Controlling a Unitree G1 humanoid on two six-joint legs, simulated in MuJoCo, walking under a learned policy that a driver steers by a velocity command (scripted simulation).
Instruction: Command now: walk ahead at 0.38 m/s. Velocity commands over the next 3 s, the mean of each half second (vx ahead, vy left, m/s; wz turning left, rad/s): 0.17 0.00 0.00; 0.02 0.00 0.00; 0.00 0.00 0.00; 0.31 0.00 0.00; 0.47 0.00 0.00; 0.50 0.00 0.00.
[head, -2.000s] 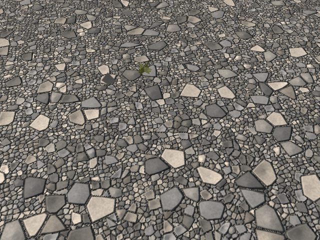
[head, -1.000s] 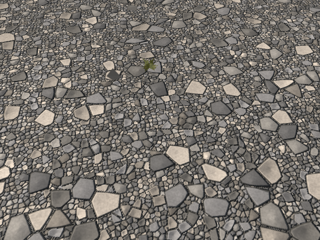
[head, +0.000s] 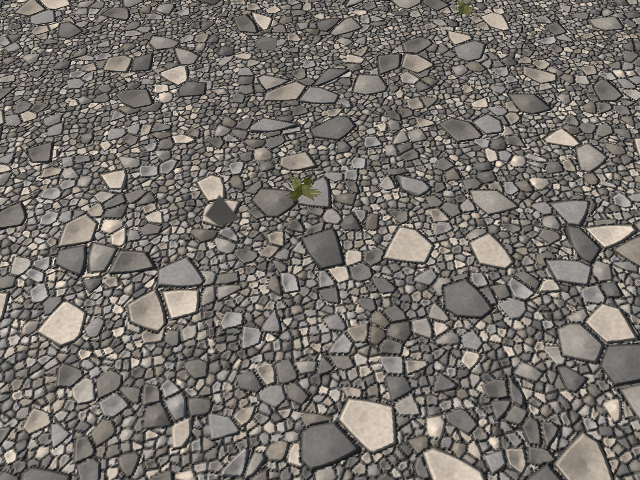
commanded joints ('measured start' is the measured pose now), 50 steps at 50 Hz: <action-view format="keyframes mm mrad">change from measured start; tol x8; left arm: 1 -15 65 7 -23 12 -26 -9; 15 100 116 2 77 -17 31 46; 18 294 -4 -30 120 10 26 55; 21 166 62 -16 101 1 80 76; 50 201 27 -16 224 2 86 86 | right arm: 1 122 -47 -23 -29 -4 17 -16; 12 -184 -68 -30 -121 -23 46 -17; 17 -95 -198 -65 -99 -43 41 -28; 19 -96 -71 -36 -78 -40 55 -17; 23 -269 -82 -30 -113 -36 61 -11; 29 -172 -80 -40 -53 -19 47 -12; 50 -220 -54 -47 30 -22 102 -26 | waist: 1 -47 -85 -40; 15 -10 -72 -92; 18 64 192 -220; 24 56 61 -52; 29 26 -30 -130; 50 15 -27 -9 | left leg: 1 -65 92 -23 -20 36 -13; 9 -38 58 37 -530 336 -82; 14 48 15 40 -754 308 -58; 15 120 6 48 -832 358 -43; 17 388 194 -119 -798 812 48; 19 327 233 -230 -867 510 152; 23 91 113 -113 -935 44 36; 28 239 50 -23 -785 524 39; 30 271 48 -15 -761 589 52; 50 219 8 16 -800 269 15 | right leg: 1 27 -273 276 -321 201 -176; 4 -9 -263 166 -318 475 -194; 7 29 -233 102 -297 477 -167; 15 163 -218 155 -110 198 -83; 16 141 -163 132 -34 120 -32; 18 -12 -63 53 106 -304 54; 30 123 -109 73 -26 -25 74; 50 73 -104 62 -66 -162 67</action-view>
